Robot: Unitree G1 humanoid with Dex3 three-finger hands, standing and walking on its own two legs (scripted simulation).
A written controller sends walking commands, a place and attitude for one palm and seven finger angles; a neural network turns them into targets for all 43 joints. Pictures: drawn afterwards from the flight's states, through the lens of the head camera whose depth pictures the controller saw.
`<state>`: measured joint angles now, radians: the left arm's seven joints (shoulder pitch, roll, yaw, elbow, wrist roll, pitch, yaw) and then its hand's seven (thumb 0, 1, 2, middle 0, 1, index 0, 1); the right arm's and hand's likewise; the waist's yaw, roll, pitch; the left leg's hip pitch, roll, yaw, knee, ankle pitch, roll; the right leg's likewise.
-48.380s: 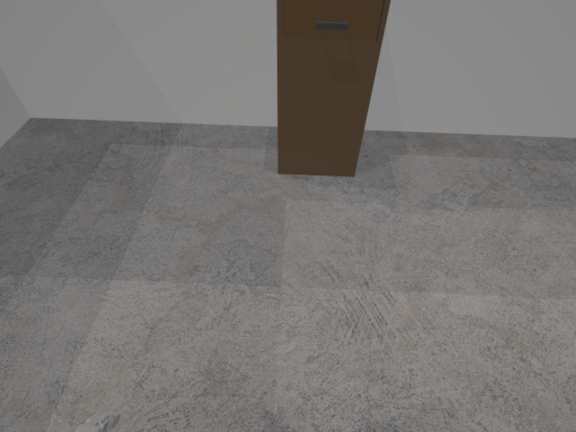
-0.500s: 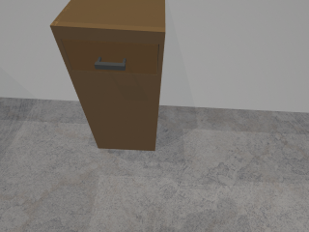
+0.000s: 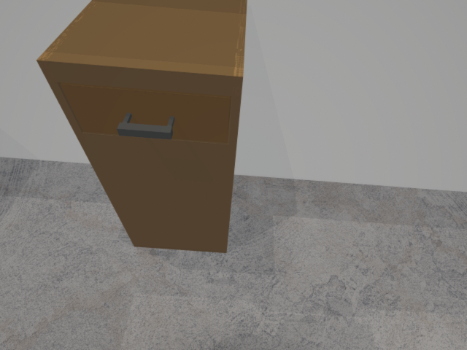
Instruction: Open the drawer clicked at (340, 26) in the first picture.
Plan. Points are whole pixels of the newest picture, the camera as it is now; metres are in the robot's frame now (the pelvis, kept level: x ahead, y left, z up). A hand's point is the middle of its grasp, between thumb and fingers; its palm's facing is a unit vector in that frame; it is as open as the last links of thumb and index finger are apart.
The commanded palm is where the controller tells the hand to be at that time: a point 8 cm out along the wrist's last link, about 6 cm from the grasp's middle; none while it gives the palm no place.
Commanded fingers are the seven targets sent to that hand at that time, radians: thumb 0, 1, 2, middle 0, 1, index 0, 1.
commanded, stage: come to a stop and stand still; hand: left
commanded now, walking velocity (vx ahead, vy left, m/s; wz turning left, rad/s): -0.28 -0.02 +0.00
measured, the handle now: (147, 124) +0.57 +0.22 +0.02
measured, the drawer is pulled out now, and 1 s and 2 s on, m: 0.00 0.00 0.00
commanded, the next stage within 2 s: look again from close up in 1.86 s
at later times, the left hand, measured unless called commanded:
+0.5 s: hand out of the picture +0.10 +0.22 -0.17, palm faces +0.03 -0.96 -0.28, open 7.4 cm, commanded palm none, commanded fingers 0.00 0.90 0.90 -0.20 -0.30 -0.20 -0.30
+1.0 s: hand out of the picture +0.13 +0.19 -0.14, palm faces -0.02 -0.96 -0.29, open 7.4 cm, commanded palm none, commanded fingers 0.00 0.90 0.90 -0.20 -0.30 -0.20 -0.30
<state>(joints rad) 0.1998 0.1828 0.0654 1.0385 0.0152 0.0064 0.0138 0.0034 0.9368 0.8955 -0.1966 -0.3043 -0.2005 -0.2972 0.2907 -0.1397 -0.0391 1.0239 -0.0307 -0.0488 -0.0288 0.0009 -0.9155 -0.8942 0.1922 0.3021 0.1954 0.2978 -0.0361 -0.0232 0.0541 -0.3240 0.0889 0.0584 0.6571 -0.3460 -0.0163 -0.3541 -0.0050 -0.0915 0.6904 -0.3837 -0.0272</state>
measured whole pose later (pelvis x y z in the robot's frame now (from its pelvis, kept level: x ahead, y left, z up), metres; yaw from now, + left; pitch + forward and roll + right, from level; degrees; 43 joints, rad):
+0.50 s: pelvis +0.04 +0.00 +0.01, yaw -1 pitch +0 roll +0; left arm 0.16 0.26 0.08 0.99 0.02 0.05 0.04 0.01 0.91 0.90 -0.19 -0.30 -0.20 -0.30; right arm 0.12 -0.20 -0.04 0.96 -0.03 0.02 -0.04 0.00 -0.91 -0.89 0.20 0.30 0.20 0.30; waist 0.01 -0.04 0.15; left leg -0.26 0.04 0.04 0.54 -0.28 -0.01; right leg -0.37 0.01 0.04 0.98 -0.55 0.02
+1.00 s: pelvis +0.01 -0.03 +0.01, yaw -2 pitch -4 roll -1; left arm 0.20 0.29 0.02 0.90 0.02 0.00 0.01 0.01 0.91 0.90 -0.20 -0.30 -0.20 -0.30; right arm 0.18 -0.31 -0.04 0.91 -0.03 0.01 -0.01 0.01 -0.91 -0.89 0.20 0.30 0.20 0.30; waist -0.01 -0.01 0.00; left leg -0.25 0.04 0.00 0.57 -0.25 -0.02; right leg -0.17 0.02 -0.01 0.56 -0.32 -0.02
